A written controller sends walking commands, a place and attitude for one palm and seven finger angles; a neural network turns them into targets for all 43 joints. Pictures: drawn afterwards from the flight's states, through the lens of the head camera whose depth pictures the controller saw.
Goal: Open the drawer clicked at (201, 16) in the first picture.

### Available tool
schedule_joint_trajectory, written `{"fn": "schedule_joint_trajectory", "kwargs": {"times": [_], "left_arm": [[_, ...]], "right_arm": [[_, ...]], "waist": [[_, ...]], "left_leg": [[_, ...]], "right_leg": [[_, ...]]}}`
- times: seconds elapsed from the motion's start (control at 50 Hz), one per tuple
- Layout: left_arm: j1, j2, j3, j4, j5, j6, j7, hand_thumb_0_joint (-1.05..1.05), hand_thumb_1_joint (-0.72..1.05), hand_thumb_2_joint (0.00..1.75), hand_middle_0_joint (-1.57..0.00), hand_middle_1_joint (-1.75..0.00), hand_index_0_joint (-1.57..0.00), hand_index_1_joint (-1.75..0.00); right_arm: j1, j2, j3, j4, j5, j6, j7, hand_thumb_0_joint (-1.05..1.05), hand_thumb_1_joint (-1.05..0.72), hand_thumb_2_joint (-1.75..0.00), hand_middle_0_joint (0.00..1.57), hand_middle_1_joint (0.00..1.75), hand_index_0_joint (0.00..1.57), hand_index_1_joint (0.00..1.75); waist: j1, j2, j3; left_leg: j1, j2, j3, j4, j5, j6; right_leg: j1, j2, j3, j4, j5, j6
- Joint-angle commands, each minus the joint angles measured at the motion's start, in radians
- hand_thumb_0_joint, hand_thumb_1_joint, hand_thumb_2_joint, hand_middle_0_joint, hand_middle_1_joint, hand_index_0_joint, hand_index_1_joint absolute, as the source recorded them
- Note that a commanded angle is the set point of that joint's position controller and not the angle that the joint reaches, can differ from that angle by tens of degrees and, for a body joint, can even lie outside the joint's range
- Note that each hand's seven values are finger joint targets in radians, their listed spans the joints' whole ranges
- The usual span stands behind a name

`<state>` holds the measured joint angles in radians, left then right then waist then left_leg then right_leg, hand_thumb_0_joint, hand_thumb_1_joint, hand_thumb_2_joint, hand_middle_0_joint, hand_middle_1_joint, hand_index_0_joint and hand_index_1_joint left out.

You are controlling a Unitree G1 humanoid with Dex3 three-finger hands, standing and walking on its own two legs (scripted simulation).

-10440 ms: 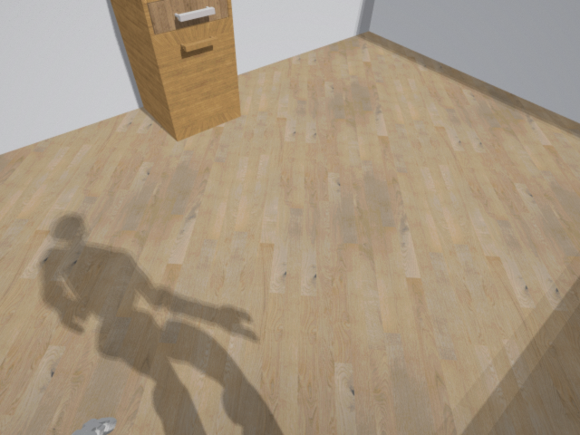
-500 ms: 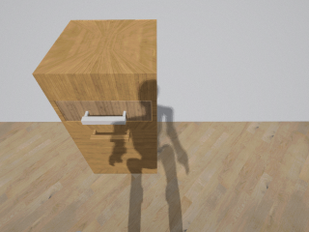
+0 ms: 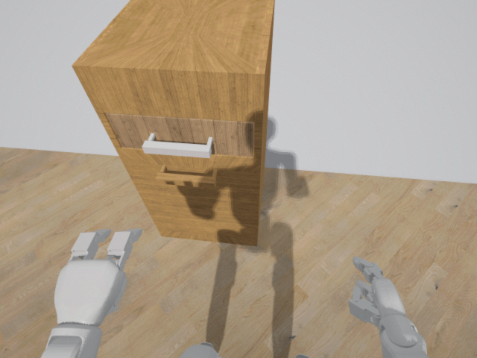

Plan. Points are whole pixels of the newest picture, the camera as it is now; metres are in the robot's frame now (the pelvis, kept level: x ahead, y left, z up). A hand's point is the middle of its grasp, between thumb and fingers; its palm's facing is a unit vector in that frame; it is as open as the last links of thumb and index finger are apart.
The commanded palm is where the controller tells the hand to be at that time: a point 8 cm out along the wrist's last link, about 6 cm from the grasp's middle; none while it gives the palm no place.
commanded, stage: raise the hand with hooked fingers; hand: left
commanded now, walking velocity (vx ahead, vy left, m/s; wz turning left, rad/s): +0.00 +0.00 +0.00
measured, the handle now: (179, 143) +0.60 +0.27 -0.07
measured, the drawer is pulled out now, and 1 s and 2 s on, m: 0.00 0.00 0.00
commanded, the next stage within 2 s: move the hooked fingers above the handle in 1.30 s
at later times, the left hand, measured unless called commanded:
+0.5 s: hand (101, 221) +0.28 +0.27 +0.07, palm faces +0.14 -0.08 -0.99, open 12.5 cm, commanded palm +0.26 +0.27 +0.13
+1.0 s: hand (100, 167) +0.34 +0.28 +0.14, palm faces +0.06 -0.06 -1.00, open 13.8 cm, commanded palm +0.31 +0.27 +0.18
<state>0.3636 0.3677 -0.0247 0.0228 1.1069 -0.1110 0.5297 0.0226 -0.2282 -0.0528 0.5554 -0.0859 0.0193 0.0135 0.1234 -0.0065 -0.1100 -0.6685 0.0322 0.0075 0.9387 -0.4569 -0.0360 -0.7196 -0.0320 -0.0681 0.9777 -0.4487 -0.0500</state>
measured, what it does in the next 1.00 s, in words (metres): rises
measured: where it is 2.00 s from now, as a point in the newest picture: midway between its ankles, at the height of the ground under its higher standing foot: outside the picture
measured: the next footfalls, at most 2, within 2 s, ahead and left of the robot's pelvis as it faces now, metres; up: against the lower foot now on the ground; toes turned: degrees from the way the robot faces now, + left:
none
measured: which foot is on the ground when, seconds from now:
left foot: down 0.00-1.00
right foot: down 0.00-1.00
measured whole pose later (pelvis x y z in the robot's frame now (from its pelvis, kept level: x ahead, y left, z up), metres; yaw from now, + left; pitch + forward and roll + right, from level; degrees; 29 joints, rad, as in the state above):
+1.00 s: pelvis +0.03 +0.04 +0.05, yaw -1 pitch +2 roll +0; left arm -0.13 0.44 -0.08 0.12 0.97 0.09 0.09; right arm 0.12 -0.23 0.00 0.64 0.00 0.09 -0.03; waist 0.09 0.07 -0.02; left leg -0.24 0.00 0.03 0.49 -0.29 0.01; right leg -0.28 -0.05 -0.05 0.51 -0.27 0.01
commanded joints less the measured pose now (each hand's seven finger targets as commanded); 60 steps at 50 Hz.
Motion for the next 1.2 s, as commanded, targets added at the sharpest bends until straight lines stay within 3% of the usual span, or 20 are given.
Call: {"fn": "schedule_joint_trajectory", "kwargs": {"times": [0.0,0.06,0.1,0.12,0.2,0.26,0.32,0.38,0.44,0.54,0.62,0.68,0.74,0.8,0.88,0.96,1.0,1.14,1.18], "left_arm": [[-0.234,0.135,0.08,-0.177,-0.053,0.09,0.023,0.0,0.18,0.59,-0.25,-0.76,-0.25,-0.76],[-0.139,0.122,0.059,-0.085,-0.1,0.246,-0.08,0.0,0.11,0.56,-0.26,-0.81,-0.26,-0.81],[-0.106,0.143,0.057,-0.109,-0.127,0.296,-0.158,0.0,0.06,0.54,-0.26,-0.84,-0.26,-0.84],[-0.102,0.145,0.05,-0.117,-0.132,0.303,-0.192,0.0,0.04,0.53,-0.26,-0.86,-0.26,-0.86],[-0.165,0.163,0.062,-0.166,-0.114,0.233,-0.252,0.0,-0.06,0.49,-0.27,-0.92,-0.27,-0.92],[-0.252,0.193,0.104,-0.242,-0.089,0.14,-0.214,0.0,-0.13,0.46,-0.27,-0.96,-0.27,-0.96],[-0.309,0.195,0.125,-0.285,-0.074,0.071,-0.146,0.0,-0.2,0.43,-0.28,-1.0,-0.28,-1.0],[-0.367,0.183,0.118,-0.265,-0.075,0.078,-0.1,0.0,-0.27,0.4,-0.28,-1.05,-0.28,-1.05],[-0.418,0.169,0.091,-0.21,-0.085,0.139,-0.105,0.0,-0.34,0.37,-0.29,-1.1,-0.29,-1.1],[-0.472,0.164,0.029,-0.163,-0.11,0.251,-0.207,0.0,-0.45,0.32,-0.3,-1.17,-0.3,-1.17],[-0.545,0.194,0.017,-0.141,-0.107,0.277,-0.3,0.0,-0.5,0.3,-0.3,-1.2,-0.3,-1.2],[-0.622,0.226,0.035,-0.134,-0.099,0.259,-0.342,0.0,-0.5,0.3,-0.3,-1.2,-0.3,-1.2],[-0.674,0.26,0.068,-0.14,-0.104,0.228,-0.363,0.0,-0.5,0.3,-0.3,-1.2,-0.3,-1.2],[-0.735,0.255,0.056,-0.153,-0.11,0.198,-0.373,0.0,-0.5,0.3,-0.3,-1.2,-0.3,-1.2],[-0.807,0.263,0.049,-0.13,-0.124,0.186,-0.39,0.0,-0.5,0.3,-0.3,-1.2,-0.3,-1.2],[-0.687,0.225,0.039,-0.058,-0.141,0.191,-0.424,0.0,-0.5,0.3,-0.3,-1.2,-0.3,-1.2],[-0.676,0.234,0.044,-0.076,-0.15,0.184,-0.436,0.0,-0.5,0.3,-0.3,-1.2,-0.3,-1.2],[-0.709,0.299,0.123,-0.167,-0.137,0.118,-0.376,0.0,-0.5,0.3,-0.3,-1.2,-0.3,-1.2],[-0.71,0.279,0.114,-0.146,-0.135,0.115,-0.348,0.0,-0.5,0.3,-0.3,-1.2,-0.3,-1.2]], "right_arm": [[-0.029,-0.088,-0.015,-0.135,0.018,-0.035,-0.023,0.0,-0.9,-0.9,0.2,0.3,0.2,0.3],[-0.056,-0.089,0.004,-0.139,0.054,-0.01,-0.041,0.0,-0.9,-0.9,0.2,0.3,0.2,0.3],[-0.075,-0.094,0.021,-0.15,0.066,-0.003,-0.056,0.0,-0.9,-0.9,0.2,0.3,0.2,0.3],[-0.078,-0.095,0.03,-0.149,0.071,-0.002,-0.06,0.0,-0.9,-0.9,0.2,0.3,0.2,0.3],[-0.038,-0.099,0.033,-0.129,0.057,-0.011,-0.062,0.0,-0.9,-0.9,0.2,0.3,0.2,0.3],[-0.014,-0.095,0.019,-0.125,0.04,-0.028,-0.061,0.0,-0.9,-0.9,0.2,0.3,0.2,0.3],[0.017,-0.097,-0.003,-0.106,0.028,-0.041,-0.052,0.0,-0.9,-0.9,0.2,0.3,0.2,0.3],[0.025,-0.106,-0.017,-0.092,0.03,-0.041,-0.043,0.0,-0.9,-0.9,0.2,0.3,0.2,0.3],[0.011,-0.117,-0.022,-0.085,0.047,-0.032,-0.036,0.0,-0.9,-0.9,0.2,0.3,0.2,0.3],[-0.016,-0.122,-0.014,-0.089,0.076,-0.012,-0.043,0.0,-0.9,-0.9,0.2,0.3,0.2,0.3],[-0.024,-0.117,0.008,-0.094,0.079,0.009,-0.051,0.0,-0.9,-0.9,0.2,0.3,0.2,0.3],[-0.021,-0.112,0.022,-0.093,0.077,0.019,-0.055,0.0,-0.9,-0.9,0.2,0.3,0.2,0.3],[-0.008,-0.112,0.024,-0.089,0.074,0.02,-0.058,0.0,-0.9,-0.9,0.2,0.3,0.2,0.3],[-0.007,-0.106,0.025,-0.08,0.075,0.017,-0.057,0.0,-0.9,-0.9,0.2,0.3,0.2,0.3],[-0.005,-0.11,0.024,-0.07,0.081,0.015,-0.057,0.0,-0.9,-0.9,0.2,0.3,0.2,0.3],[0.01,-0.117,0.016,-0.07,0.086,0.021,-0.046,0.0,-0.9,-0.9,0.2,0.3,0.2,0.3],[0.003,-0.124,0.013,-0.079,0.087,0.026,-0.044,0.0,-0.9,-0.9,0.2,0.3,0.2,0.3],[0.003,-0.124,0.004,-0.08,0.08,0.012,-0.043,0.0,-0.9,-0.9,0.2,0.3,0.2,0.3],[0.009,-0.118,0.001,-0.071,0.084,0.006,-0.044,0.0,-0.9,-0.9,0.2,0.3,0.2,0.3]], "waist": [[-0.105,0.006,-0.208],[-0.053,-0.092,-0.208],[-0.029,-0.149,-0.195],[-0.029,-0.143,-0.162],[-0.037,-0.085,-0.082],[-0.034,-0.013,-0.113],[-0.047,0.1,-0.183],[-0.066,0.106,-0.182],[-0.073,0.09,-0.167],[-0.053,0.048,-0.171],[-0.047,0.006,-0.114],[-0.045,0.018,-0.096],[-0.04,0.043,-0.137],[-0.047,0.076,-0.154],[-0.056,0.075,-0.153],[-0.042,0.003,-0.14],[-0.038,-0.005,-0.137],[-0.026,0.026,-0.188],[-0.031,0.025,-0.172]], "left_leg": [[0.135,-0.084,0.013,-0.112,0.176,0.071],[0.118,-0.083,0.036,-0.204,0.219,0.065],[0.129,-0.08,0.042,-0.259,0.242,0.066],[0.142,-0.077,0.043,-0.282,0.245,0.066],[0.205,-0.064,0.032,-0.337,0.246,0.068],[0.258,-0.066,0.021,-0.342,0.265,0.068],[0.348,-0.064,0.016,-0.322,0.343,0.062],[0.365,-0.055,0.005,-0.318,0.364,0.055],[0.357,-0.048,-0.004,-0.343,0.39,0.049],[0.394,-0.042,-0.006,-0.408,0.443,0.045],[0.414,-0.04,-0.003,-0.456,0.436,0.05],[0.432,-0.043,0.002,-0.475,0.435,0.052],[0.46,-0.048,0.005,-0.481,0.477,0.05],[0.493,-0.051,0.003,-0.48,0.524,0.048],[0.499,-0.055,0.006,-0.491,0.523,0.048],[0.475,-0.056,0.015,-0.499,0.539,0.051],[0.464,-0.058,0.023,-0.503,0.534,0.053],[0.469,-0.066,0.022,-0.492,0.54,0.058],[0.461,-0.068,0.026,-0.491,0.524,0.059]], "right_leg": [[0.169,0.03,0.141,-0.274,0.183,0.014],[0.358,0.025,0.146,-0.329,0.272,0.026],[0.445,0.016,0.151,-0.35,0.314,0.034],[0.446,0.016,0.137,-0.358,0.309,0.034],[0.417,0.019,0.099,-0.387,0.262,0.027],[0.406,0.022,0.085,-0.385,0.249,0.018],[0.358,0.034,0.066,-0.357,0.298,0.003],[0.314,0.04,0.044,-0.345,0.291,0.0],[0.333,0.045,0.023,-0.346,0.312,0.0],[0.426,0.044,0.023,-0.387,0.348,0.004],[0.462,0.044,0.019,-0.429,0.34,0.008],[0.487,0.046,0.021,-0.454,0.346,0.006],[0.533,0.047,0.026,-0.467,0.388,0.004],[0.54,0.047,0.027,-0.479,0.427,0.004],[0.553,0.047,0.027,-0.498,0.438,0.004],[0.577,0.048,0.023,-0.503,0.466,0.008],[0.588,0.045,0.029,-0.507,0.483,0.011],[0.606,0.04,0.044,-0.501,0.505,0.01],[0.591,0.038,0.045,-0.502,0.498,0.011]]}}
